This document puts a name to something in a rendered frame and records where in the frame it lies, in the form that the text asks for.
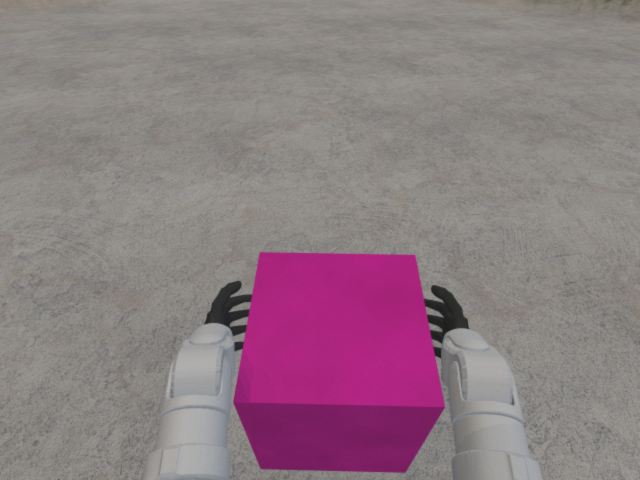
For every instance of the right robot hand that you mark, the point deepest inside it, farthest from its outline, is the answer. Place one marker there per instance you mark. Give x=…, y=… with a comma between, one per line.
x=451, y=311

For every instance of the left robot hand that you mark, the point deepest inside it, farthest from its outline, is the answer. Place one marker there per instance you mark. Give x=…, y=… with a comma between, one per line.
x=221, y=306

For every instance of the carton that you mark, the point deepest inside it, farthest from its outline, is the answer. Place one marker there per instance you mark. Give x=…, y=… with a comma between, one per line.
x=338, y=370

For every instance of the right robot forearm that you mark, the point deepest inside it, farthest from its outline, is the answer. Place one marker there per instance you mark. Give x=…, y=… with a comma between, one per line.
x=489, y=434

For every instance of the left robot forearm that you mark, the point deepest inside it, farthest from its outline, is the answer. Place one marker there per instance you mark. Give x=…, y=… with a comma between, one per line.
x=192, y=434

